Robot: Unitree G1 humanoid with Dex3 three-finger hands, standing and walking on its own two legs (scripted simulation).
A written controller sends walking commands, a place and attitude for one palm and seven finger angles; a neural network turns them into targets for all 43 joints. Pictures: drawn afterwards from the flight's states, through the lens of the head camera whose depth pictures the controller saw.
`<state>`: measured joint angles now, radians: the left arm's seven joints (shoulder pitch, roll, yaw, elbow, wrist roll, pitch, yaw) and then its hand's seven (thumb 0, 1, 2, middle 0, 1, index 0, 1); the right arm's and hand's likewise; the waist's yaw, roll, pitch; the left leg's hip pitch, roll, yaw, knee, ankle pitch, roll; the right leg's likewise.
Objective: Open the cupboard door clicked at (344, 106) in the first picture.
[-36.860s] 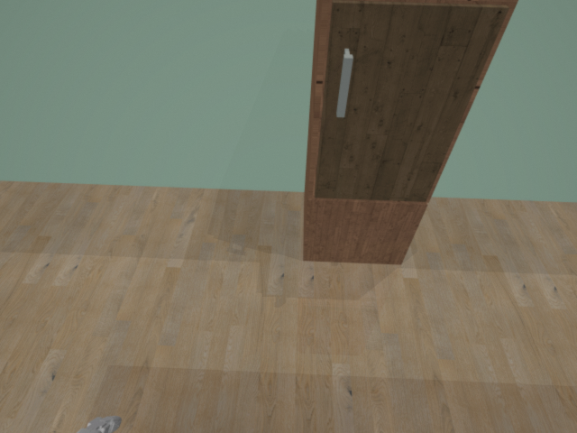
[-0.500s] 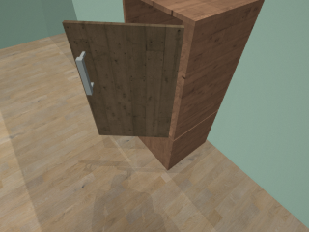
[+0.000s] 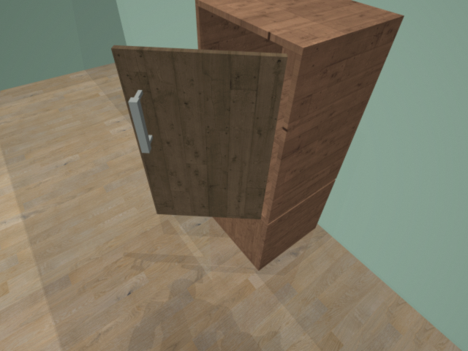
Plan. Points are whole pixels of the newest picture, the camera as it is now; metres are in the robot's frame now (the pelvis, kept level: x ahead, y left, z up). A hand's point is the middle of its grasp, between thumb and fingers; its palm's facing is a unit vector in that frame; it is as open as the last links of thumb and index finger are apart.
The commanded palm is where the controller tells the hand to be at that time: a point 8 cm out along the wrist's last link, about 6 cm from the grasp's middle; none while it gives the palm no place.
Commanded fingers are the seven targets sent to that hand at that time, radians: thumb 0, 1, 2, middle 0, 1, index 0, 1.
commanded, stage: shuffle to correct the standing spot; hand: left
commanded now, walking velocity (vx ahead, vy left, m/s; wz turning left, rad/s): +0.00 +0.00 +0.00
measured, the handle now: (142, 122) +0.61 +0.26 +0.06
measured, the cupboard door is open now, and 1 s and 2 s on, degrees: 50 50 50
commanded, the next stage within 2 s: come to a stop and stand still in 0.44 s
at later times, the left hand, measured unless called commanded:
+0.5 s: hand out of the picture +0.01 +0.21 -0.19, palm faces +0.00 -0.99 -0.14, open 7.4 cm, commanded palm none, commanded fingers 0.00 0.90 0.90 -0.20 -0.30 -0.20 -0.30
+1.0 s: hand (120, 349) +0.17 +0.24 -0.18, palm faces +0.07 -0.98 -0.20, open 7.3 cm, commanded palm none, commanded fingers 0.00 0.90 0.90 -0.20 -0.30 -0.20 -0.30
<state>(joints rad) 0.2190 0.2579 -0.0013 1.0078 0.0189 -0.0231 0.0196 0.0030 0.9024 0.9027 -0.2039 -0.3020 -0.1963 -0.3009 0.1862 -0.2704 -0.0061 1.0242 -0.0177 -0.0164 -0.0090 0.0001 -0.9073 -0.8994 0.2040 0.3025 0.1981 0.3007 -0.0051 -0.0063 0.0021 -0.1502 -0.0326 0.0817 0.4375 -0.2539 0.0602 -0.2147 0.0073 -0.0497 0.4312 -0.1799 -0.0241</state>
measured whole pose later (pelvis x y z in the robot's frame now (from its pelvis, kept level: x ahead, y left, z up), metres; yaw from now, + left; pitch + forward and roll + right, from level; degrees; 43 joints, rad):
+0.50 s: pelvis +0.04 +0.05 -0.01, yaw -2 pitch -1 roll -2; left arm 0.37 0.16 0.02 1.07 0.03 0.03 0.02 0.00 0.90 0.90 -0.20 -0.30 -0.20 -0.30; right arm 0.38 -0.16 0.01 1.09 -0.02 -0.01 -0.01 0.00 -0.91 -0.90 0.20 0.30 0.20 0.30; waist 0.00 -0.03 0.02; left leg -0.13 -0.07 0.12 0.49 -0.36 0.13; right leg -0.29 -0.03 -0.04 0.68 -0.38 -0.02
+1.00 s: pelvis +0.12 +0.07 -0.01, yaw +0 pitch -1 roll -1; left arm 0.22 0.14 0.05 0.97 0.02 0.00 0.07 0.00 0.92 0.90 -0.20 -0.30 -0.20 -0.30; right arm 0.29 -0.11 -0.07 1.06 0.00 0.04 -0.06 0.00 -0.91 -0.90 0.21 0.30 0.20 0.30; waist 0.01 0.00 0.10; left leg -0.34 -0.08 0.03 1.11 -0.51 0.00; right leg -0.24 0.02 -0.10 0.52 -0.26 -0.05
